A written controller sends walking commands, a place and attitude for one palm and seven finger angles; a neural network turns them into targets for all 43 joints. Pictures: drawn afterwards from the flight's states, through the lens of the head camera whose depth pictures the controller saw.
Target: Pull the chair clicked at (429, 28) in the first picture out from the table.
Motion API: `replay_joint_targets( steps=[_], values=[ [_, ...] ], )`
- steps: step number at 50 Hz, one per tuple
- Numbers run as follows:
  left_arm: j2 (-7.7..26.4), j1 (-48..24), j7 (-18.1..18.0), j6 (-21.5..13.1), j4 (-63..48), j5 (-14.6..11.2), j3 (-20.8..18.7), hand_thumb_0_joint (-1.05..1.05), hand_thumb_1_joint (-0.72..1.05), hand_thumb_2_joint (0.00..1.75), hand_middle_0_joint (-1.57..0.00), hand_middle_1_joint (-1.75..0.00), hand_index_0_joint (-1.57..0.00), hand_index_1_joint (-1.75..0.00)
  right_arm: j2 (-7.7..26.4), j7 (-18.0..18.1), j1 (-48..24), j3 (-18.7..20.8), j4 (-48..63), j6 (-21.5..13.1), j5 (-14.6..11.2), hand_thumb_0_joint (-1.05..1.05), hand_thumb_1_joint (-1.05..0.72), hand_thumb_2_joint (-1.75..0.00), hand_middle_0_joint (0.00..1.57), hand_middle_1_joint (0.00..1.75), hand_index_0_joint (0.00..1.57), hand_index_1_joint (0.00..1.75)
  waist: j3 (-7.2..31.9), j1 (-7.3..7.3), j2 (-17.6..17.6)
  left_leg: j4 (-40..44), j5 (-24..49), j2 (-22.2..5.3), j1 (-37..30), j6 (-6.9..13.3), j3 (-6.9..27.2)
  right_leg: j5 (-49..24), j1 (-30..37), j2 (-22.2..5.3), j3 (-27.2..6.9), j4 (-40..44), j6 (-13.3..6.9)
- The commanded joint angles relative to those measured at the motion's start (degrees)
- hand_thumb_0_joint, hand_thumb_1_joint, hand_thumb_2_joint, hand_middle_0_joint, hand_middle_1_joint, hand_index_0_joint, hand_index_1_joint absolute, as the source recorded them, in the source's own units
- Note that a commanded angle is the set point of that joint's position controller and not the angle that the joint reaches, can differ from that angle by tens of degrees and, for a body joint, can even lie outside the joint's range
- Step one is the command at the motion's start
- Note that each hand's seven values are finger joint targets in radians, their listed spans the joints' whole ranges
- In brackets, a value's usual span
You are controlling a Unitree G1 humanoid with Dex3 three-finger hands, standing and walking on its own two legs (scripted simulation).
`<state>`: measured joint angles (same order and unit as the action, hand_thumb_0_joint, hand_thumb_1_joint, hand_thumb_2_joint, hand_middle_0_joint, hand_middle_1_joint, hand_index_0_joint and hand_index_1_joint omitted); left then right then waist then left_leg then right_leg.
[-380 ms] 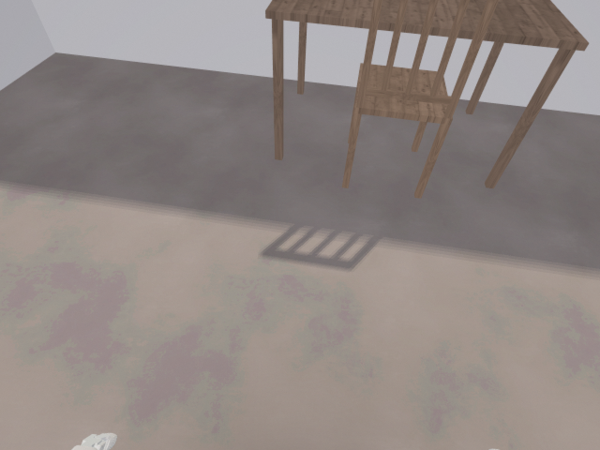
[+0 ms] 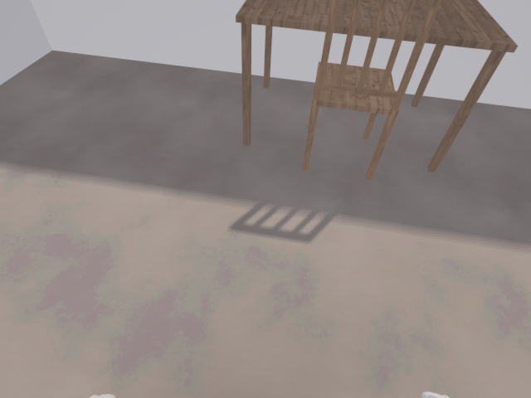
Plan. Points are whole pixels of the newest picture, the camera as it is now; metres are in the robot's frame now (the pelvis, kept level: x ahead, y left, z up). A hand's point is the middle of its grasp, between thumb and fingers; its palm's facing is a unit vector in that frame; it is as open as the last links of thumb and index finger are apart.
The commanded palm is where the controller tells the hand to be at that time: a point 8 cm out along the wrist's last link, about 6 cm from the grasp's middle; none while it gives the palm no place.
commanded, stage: stand and wait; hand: left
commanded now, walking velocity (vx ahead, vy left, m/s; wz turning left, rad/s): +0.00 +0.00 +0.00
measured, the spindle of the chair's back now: (371, 46) +1.41 -0.35 -0.05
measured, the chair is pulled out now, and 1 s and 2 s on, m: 0.00 0.00 0.00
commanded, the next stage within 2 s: look at it before walking up in 0.48 s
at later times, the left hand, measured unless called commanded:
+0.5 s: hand out of the picture +0.07 +0.23 -0.15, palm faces -0.04 -0.94 -0.34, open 7.4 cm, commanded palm none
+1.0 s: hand out of the picture +0.06 +0.23 -0.15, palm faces -0.04 -0.94 -0.33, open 7.4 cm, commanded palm none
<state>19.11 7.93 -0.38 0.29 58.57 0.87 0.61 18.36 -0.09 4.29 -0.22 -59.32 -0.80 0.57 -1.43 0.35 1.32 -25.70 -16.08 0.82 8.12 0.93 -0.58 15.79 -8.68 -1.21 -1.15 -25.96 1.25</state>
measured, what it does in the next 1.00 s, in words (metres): stands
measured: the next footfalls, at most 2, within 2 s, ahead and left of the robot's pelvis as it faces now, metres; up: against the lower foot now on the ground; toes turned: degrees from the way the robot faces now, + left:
left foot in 1.94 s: +0.38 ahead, +0.03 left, +0.00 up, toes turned -17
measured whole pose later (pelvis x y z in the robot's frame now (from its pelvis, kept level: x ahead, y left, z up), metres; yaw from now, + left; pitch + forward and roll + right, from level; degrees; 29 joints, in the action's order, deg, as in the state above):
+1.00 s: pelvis -0.01 -0.02 +0.01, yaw -1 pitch -2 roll +0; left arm 19.4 8.1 -0.2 -0.3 62.1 0.9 0.5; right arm 19.0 -0.2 6.2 -0.3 -64.0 -0.8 0.2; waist -2.1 0.0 0.6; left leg -21.2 -12.5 -0.7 7.0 -0.6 -0.7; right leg 12.4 -8.2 0.3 -1.2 -22.3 -0.2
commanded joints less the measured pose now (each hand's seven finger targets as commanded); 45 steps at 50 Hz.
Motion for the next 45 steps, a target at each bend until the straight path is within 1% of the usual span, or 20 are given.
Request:
replay_joint_targets(
  steps=[1,3,5,6,14,17,20,21,22,25,27,28,29,33,36,38,39,41,43,45],
  values=[
    [12.0,-2.6,-0.6,-1.4,-3.6,-0.3,-2.8,0.0,0.9,0.9,-0.2,-0.3,-0.2,-0.3,12.8,1.1,-2.8,2.8,3.5,-1.2,0.0,0.0,-0.9,-0.9,0.2,0.3,0.2,0.3,5.3,-0.27,-1.4,4.0,17.9,-7.2,-1.5,1.5,5.1,-16.5,1.3,-5.4,-3.6,2.8,-2.8],
    [11.9,-2.5,-0.6,-1.3,-3.0,-0.4,-2.7,0.0,0.9,0.9,-0.2,-0.3,-0.2,-0.3,12.6,1.1,-2.6,2.7,2.9,-1.2,0.0,0.0,-0.9,-0.9,0.2,0.3,0.2,0.3,4.9,-0.16,-2.1,4.6,16.9,-7.4,-1.1,1.5,5.0,-15.8,1.7,-5.6,-3.6,3.3,-2.8],
    [12.0,-2.3,-0.5,-1.4,-2.5,-0.4,-2.7,0.0,0.9,0.9,-0.2,-0.3,-0.2,-0.3,12.6,1.1,-2.5,2.6,2.4,-1.2,0.0,0.0,-0.9,-0.9,0.2,0.3,0.2,0.3,4.5,-0.13,-1.8,4.9,16.2,-7.3,-1.1,1.4,5.1,-15.9,1.6,-5.7,-4.0,3.8,-2.9],
    [12.2,-2.3,-0.5,-1.5,-2.4,-0.4,-2.7,0.0,0.9,0.9,-0.2,-0.3,-0.2,-0.3,12.7,1.1,-2.2,2.6,2.4,-1.1,-0.1,0.0,-0.9,-0.9,0.2,0.3,0.2,0.3,4.8,-0.24,-0.8,4.8,16.1,-7.3,-1.4,1.3,5.2,-16.0,1.6,-5.7,-4.2,3.9,-3.0],
    [12.4,-2.6,-0.4,-1.5,-1.1,-0.4,-2.5,0.0,0.9,0.9,-0.2,-0.3,-0.2,-0.3,12.9,0.9,-1.5,2.3,0.6,-1.0,-0.1,0.0,-0.9,-0.9,0.2,0.3,0.2,0.3,2.6,-0.2,-1.1,6.7,11.3,-7.3,0.0,1.0,5.3,-12.0,0.8,-5.8,-4.9,5.8,-3.0],
    [12.4,-2.7,-0.4,-1.5,-0.9,-0.4,-2.4,0.0,0.9,0.9,-0.2,-0.3,-0.2,-0.3,13.0,0.8,-1.3,2.3,0.1,-1.0,-0.1,0.0,-0.9,-0.9,0.2,0.3,0.2,0.3,2.7,-0.18,-1.1,7.0,10.5,-7.3,-0.3,1.0,5.5,-10.7,0.4,-5.7,-5.1,6.2,-2.9],
    [12.3,-2.6,-0.3,-1.6,-0.6,-0.4,-2.4,0.0,0.9,0.9,-0.2,-0.3,-0.2,-0.3,12.9,0.8,-1.1,2.2,-0.3,-1.1,-0.1,0.0,-0.9,-0.9,0.2,0.3,0.2,0.3,3.1,-0.2,-0.8,7.0,11.0,-7.4,-0.3,0.9,5.5,-11.3,0.8,-5.8,-5.4,6.5,-3.0],
    [12.4,-2.5,-0.3,-1.7,-0.7,-0.4,-2.4,0.0,0.9,0.9,-0.2,-0.3,-0.2,-0.3,13.0,0.8,-1.1,2.2,-0.2,-1.0,-0.2,0.0,-0.9,-0.9,0.2,0.3,0.2,0.3,3.6,-0.21,-0.1,6.8,11.3,-7.4,-0.9,0.9,5.5,-11.6,0.6,-5.8,-5.3,6.4,-3.1],
    [12.3,-2.6,-0.4,-1.7,-0.6,-0.4,-2.4,0.0,0.9,0.9,-0.2,-0.3,-0.2,-0.3,12.9,0.8,-1.0,2.2,-0.4,-1.1,-0.1,0.0,-0.9,-0.9,0.2,0.3,0.2,0.3,3.5,-0.26,-0.7,6.9,11.5,-7.5,-0.9,0.8,5.4,-11.9,0.7,-6.0,-5.4,6.4,-3.1],
    [12.3,-2.5,-0.4,-1.8,-0.5,-0.4,-2.4,0.0,0.9,0.9,-0.2,-0.3,-0.2,-0.3,12.9,0.8,-0.9,2.2,-0.6,-1.1,-0.1,0.0,-0.9,-0.9,0.2,0.3,0.2,0.3,3.7,-0.25,-0.6,6.9,12.2,-7.6,-1.1,0.7,5.2,-13.0,0.9,-5.9,-5.5,6.4,-3.1],
    [12.3,-2.9,-0.4,-1.7,-0.5,-0.4,-2.4,0.0,0.9,0.9,-0.2,-0.3,-0.2,-0.3,12.8,0.8,-1.0,2.3,-0.7,-1.1,-0.1,0.0,-0.9,-0.9,0.2,0.3,0.2,0.3,2.9,-0.29,-1.1,7.1,11.9,-7.6,-0.7,0.6,5.3,-12.4,0.4,-5.7,-5.4,6.5,-3.0],
    [12.2,-2.6,-0.4,-1.7,-0.6,-0.4,-2.4,0.0,0.9,0.9,-0.2,-0.3,-0.2,-0.3,12.8,0.8,-0.8,2.2,-0.7,-1.1,-0.1,0.0,-0.9,-0.9,0.2,0.3,0.2,0.3,3.3,-0.26,-1.3,7.3,11.5,-7.7,-0.8,0.6,5.2,-12.0,0.7,-5.8,-5.4,6.5,-3.0],
    [12.1,-2.8,-0.4,-1.7,-0.4,-0.4,-2.4,0.0,0.9,0.9,-0.2,-0.3,-0.2,-0.3,12.7,0.8,-1.0,2.2,-0.7,-1.1,-0.1,0.0,-0.9,-0.9,0.2,0.3,0.2,0.3,3.0,-0.21,-0.8,7.3,11.3,-7.5,-0.8,0.7,5.4,-11.7,0.3,-5.6,-5.5,6.6,-3.0],
    [12.1,-2.8,-0.3,-1.7,-0.4,-0.3,-2.4,0.0,0.9,0.9,-0.2,-0.3,-0.2,-0.3,12.6,0.8,-0.9,2.2,-0.8,-1.1,-0.1,0.0,-0.9,-0.9,0.2,0.3,0.2,0.3,2.3,-0.26,-1.0,7.7,10.2,-7.6,-0.4,0.6,5.3,-10.2,-0.2,-5.6,-5.6,7.1,-2.9],
    [12.0,-2.6,-0.3,-1.7,-0.5,-0.3,-2.5,0.0,0.9,0.9,-0.2,-0.3,-0.2,-0.3,12.7,0.8,-0.8,2.3,-0.7,-1.1,-0.1,0.0,-0.9,-0.9,0.2,0.3,0.2,0.3,3.1,-0.26,-1.0,7.3,11.7,-7.6,-1.2,0.6,5.3,-11.9,0.1,-5.5,-5.8,7.0,-3.0],
    [11.9,-2.8,-0.3,-1.7,-0.5,-0.3,-2.4,0.0,0.9,0.9,-0.2,-0.3,-0.2,-0.3,12.6,0.8,-0.6,2.2,-0.8,-1.1,-0.1,0.0,-0.9,-0.9,0.2,0.3,0.2,0.3,3.0,-0.28,-0.9,7.7,11.3,-7.7,-1.0,0.6,5.4,-11.4,0.2,-5.6,-5.5,6.9,-2.9],
    [11.9,-2.5,-0.3,-1.7,-0.4,-0.3,-2.4,0.0,0.9,0.9,-0.2,-0.3,-0.2,-0.3,12.5,0.8,-0.8,2.2,-0.9,-1.2,-0.1,0.0,-0.9,-0.9,0.2,0.3,0.2,0.3,2.8,-0.17,-1.7,7.7,11.0,-7.7,-1.0,0.6,5.3,-10.9,0.1,-5.6,-5.6,7.1,-2.9],
    [12.0,-2.3,-0.4,-1.8,-0.4,-0.3,-2.5,0.0,0.9,0.9,-0.2,-0.3,-0.2,-0.3,12.7,0.8,-0.7,2.2,-0.8,-1.1,-0.2,0.0,-0.9,-0.9,0.2,0.3,0.2,0.3,3.4,-0.21,-0.9,7.5,12.1,-7.8,-1.6,0.6,5.2,-12.3,0.3,-5.6,-5.5,7.0,-3.0],
    [11.9,-2.4,-0.3,-1.7,-0.3,-0.3,-2.4,0.0,0.9,0.9,-0.2,-0.3,-0.2,-0.3,12.5,0.8,-0.7,2.2,-0.9,-1.1,-0.1,0.0,-0.9,-0.9,0.2,0.3,0.2,0.3,3.1,-0.28,-1.5,7.7,11.5,-7.8,-1.4,0.5,5.2,-11.7,0.2,-5.6,-5.7,7.3,-2.9],
    [12.0,-2.4,-0.3,-1.8,-0.2,-0.3,-2.4,0.0,0.9,0.9,-0.2,-0.3,-0.2,-0.3,12.6,0.8,-0.7,2.2,-1.0,-1.1,-0.1,0.0,-0.9,-0.9,0.2,0.3,0.2,0.3,3.1,-0.3,-0.9,7.7,11.5,-7.8,-1.5,0.5,5.1,-11.9,0.2,-5.6,-5.6,7.3,-2.9]
  ],
)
